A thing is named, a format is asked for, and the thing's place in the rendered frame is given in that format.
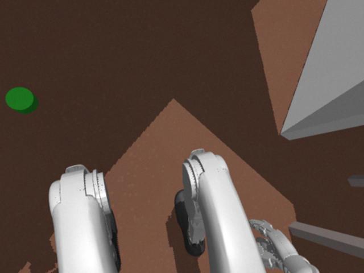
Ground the left robot foot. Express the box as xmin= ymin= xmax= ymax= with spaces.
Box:
xmin=109 ymin=209 xmax=121 ymax=272

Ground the right robot hand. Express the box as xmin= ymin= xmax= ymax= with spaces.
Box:
xmin=249 ymin=220 xmax=299 ymax=270

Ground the right robot foot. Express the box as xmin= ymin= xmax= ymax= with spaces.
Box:
xmin=175 ymin=189 xmax=205 ymax=257

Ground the tin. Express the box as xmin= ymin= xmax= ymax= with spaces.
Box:
xmin=6 ymin=87 xmax=38 ymax=114

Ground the right robot arm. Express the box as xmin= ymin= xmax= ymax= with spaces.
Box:
xmin=282 ymin=255 xmax=319 ymax=273

